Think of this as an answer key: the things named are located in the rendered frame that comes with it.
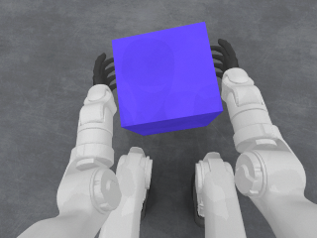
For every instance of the carton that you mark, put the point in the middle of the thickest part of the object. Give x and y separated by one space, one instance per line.
166 80

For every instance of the left robot upper arm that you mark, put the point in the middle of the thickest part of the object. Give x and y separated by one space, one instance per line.
85 200

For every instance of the right robot forearm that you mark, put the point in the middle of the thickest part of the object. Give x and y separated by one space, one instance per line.
248 114

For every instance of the robot left thigh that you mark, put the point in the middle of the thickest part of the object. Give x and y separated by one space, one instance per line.
134 177

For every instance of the left robot forearm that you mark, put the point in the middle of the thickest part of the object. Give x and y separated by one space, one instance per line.
93 147

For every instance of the robot thigh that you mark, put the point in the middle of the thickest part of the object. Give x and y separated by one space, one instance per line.
134 177
222 212

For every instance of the robot right thigh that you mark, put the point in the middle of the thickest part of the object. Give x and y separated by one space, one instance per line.
222 212

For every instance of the robot right hand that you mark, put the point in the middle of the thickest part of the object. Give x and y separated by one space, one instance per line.
228 57

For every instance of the robot left hand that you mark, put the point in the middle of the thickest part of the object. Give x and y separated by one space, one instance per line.
100 73

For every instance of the right robot upper arm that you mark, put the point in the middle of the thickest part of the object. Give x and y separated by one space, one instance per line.
275 182

